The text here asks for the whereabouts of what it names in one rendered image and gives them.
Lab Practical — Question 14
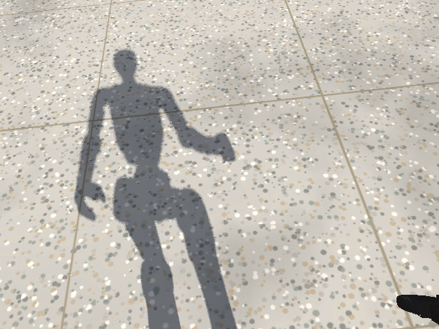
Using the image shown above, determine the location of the right robot hand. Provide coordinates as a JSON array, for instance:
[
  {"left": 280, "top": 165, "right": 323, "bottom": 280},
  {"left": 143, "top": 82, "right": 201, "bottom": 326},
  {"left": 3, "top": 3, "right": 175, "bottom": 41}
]
[{"left": 396, "top": 295, "right": 439, "bottom": 325}]

